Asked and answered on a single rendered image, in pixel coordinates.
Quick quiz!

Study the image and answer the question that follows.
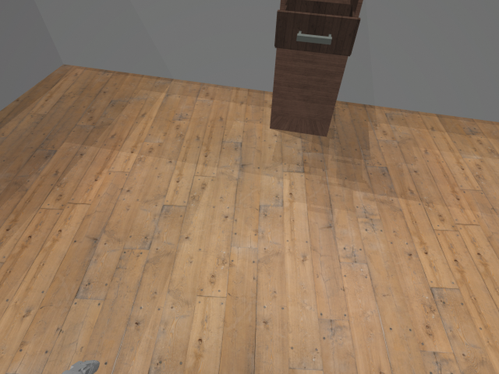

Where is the drawer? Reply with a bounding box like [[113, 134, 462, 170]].
[[274, 0, 360, 56]]

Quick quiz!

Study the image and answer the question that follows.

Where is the handle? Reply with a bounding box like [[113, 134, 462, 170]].
[[296, 31, 332, 44]]

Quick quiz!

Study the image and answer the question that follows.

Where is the cabinet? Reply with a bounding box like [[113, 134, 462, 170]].
[[270, 0, 363, 137]]

